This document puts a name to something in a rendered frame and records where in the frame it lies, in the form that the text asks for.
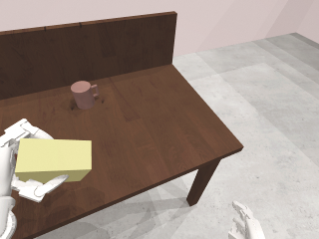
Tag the robot right hand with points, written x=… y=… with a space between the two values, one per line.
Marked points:
x=250 y=229

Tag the table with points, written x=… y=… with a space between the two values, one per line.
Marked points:
x=148 y=125

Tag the robot left hand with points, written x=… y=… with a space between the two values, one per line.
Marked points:
x=9 y=145

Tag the sponge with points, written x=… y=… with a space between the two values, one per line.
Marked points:
x=43 y=159

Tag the left robot forearm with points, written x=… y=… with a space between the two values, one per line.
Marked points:
x=8 y=220

